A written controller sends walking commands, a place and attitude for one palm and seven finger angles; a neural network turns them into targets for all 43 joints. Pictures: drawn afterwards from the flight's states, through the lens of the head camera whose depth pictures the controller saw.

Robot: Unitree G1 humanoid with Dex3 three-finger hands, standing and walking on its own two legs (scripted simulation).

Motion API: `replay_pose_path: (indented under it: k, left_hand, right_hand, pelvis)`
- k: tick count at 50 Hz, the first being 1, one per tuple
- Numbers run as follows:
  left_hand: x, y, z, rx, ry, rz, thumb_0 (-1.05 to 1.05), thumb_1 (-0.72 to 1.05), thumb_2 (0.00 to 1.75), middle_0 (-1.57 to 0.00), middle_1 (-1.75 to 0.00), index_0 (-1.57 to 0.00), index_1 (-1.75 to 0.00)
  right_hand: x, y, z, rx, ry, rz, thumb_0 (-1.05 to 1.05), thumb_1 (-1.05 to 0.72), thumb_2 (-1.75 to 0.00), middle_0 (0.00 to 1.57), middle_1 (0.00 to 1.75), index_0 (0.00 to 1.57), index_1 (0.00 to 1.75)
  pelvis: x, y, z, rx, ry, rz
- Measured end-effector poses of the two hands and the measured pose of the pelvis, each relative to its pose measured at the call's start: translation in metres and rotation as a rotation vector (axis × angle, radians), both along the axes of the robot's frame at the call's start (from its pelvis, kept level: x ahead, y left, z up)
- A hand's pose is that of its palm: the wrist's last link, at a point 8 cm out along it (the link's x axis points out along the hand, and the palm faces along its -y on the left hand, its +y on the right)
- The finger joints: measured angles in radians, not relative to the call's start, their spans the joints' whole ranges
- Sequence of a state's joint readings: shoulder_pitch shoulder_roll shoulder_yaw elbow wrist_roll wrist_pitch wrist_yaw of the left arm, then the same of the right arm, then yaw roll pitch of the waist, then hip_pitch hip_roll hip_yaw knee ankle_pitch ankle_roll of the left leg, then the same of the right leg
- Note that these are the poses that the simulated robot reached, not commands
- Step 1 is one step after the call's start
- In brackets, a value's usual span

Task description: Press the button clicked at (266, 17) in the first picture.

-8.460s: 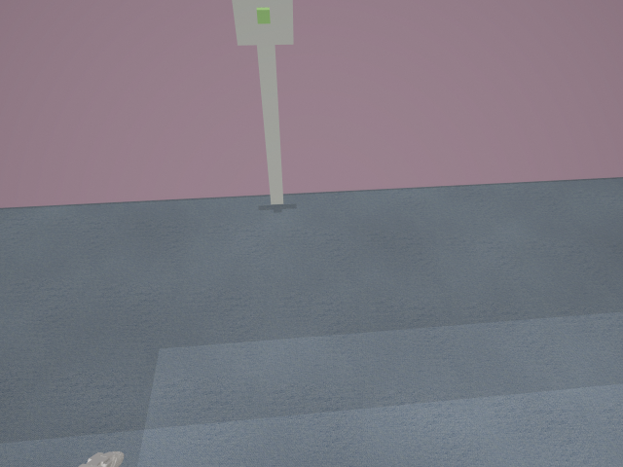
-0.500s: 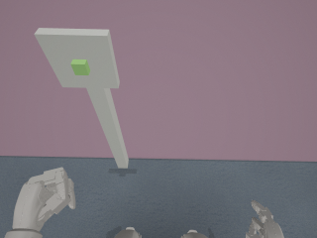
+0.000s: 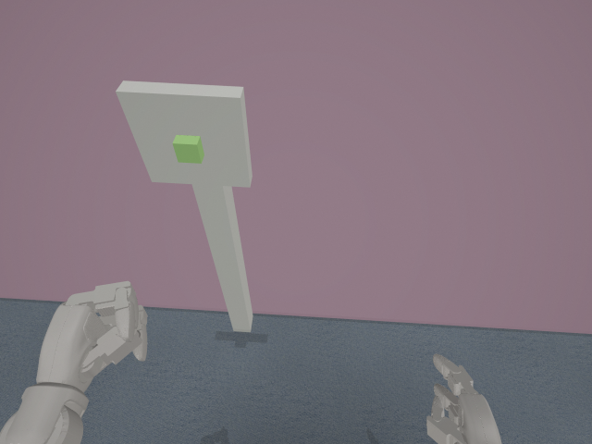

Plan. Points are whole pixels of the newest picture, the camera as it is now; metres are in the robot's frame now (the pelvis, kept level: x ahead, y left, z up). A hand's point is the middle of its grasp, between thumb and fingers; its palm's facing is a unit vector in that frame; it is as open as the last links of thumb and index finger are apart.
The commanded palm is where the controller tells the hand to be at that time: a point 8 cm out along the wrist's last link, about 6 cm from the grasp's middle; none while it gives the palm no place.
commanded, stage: raise the hand and make a fist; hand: left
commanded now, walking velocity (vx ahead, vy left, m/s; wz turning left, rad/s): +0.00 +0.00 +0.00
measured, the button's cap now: (189, 147) +0.52 +0.22 +0.10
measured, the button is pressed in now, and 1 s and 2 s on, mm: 0 0 0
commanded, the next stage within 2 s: aim a knuckle at the button in 0.48 s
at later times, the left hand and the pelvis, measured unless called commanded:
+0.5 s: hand (148, 323) +0.23 +0.19 +0.09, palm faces +0.05 -1.00 -0.06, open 3.1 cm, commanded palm +0.20 +0.25 +0.10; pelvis +0.00 -0.01 +0.01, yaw +0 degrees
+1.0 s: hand (175, 269) +0.30 +0.18 +0.09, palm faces +0.03 -1.00 -0.04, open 3.1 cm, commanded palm +0.28 +0.24 +0.09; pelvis -0.01 -0.03 +0.01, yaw -1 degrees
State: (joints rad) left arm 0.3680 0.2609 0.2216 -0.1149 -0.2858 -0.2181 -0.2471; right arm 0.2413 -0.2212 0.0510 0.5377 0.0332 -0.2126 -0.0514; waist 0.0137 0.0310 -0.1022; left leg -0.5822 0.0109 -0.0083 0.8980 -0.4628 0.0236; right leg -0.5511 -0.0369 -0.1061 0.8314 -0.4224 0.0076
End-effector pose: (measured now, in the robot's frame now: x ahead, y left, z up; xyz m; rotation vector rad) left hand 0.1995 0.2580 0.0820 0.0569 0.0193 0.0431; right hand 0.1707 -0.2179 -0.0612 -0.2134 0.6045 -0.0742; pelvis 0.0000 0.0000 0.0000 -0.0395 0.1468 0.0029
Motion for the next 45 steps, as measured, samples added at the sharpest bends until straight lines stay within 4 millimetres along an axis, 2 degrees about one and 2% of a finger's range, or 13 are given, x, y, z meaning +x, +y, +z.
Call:
replay_pose_path:
  k: [11, 18, 32, 36, 45]
  left_hand:
    - [0.018, -0.001, 0.011, -0.01, -0.001, -0.014, 0.02, 0.9, 0.9, -1.3, -1.5, -1.3, -1.5]
    - [0.014, -0.009, 0.01, -0.008, 0.002, -0.005, 0.02, 0.9, 0.9, -1.3, -1.5, -1.3, -1.5]
    - [0.006, -0.02, 0.014, 0.008, -0.011, 0.003, 0.02, 0.9, 0.9, -1.3, -1.5, -1.3, -1.5]
    - [0.017, -0.02, 0.011, 0.01, -0.013, 0.006, 0.02, 0.9, 0.9, -1.3, -1.5, -1.3, -1.5]
    - [0.064, -0.023, 0.01, -0.007, -0.013, -0.02, 0.02, 0.9, 0.9, -1.3, -1.5, -1.3, -1.5]
  right_hand:
    - [-0.018, -0.023, 0.003, -0.028, 0.038, -0.06, 0.02, -0.91, -0.9, 0.2, 0.3, 0.2, 0.3]
    - [-0.018, -0.031, 0.005, -0.031, 0.031, -0.067, 0.02, -0.91, -0.9, 0.2, 0.3, 0.2, 0.3]
    - [-0.013, -0.032, 0.001, 0.001, 0.014, -0.041, 0.02, -0.91, -0.9, 0.2, 0.3, 0.2, 0.3]
    - [-0.014, -0.036, -0.003, -0.006, 0.031, -0.035, 0.01, -0.91, -0.9, 0.2, 0.3, 0.2, 0.3]
    - [-0.029, -0.051, -0.009, -0.02, 0.085, -0.077, 0.01, -0.91, -0.9, 0.2, 0.3, 0.2, 0.3]
  pelvis:
    - [0.004, -0.002, 0.008, 0.007, -0.016, -0.01]
    - [0.004, -0.006, 0.009, 0.013, -0.021, -0.013]
    - [-0.002, -0.018, 0.009, 0.02, -0.032, -0.004]
    - [-0.006, -0.022, 0.008, 0.023, -0.033, 0.002]
    - [-0.009, -0.028, 0.009, 0.031, -0.026, -0.009]
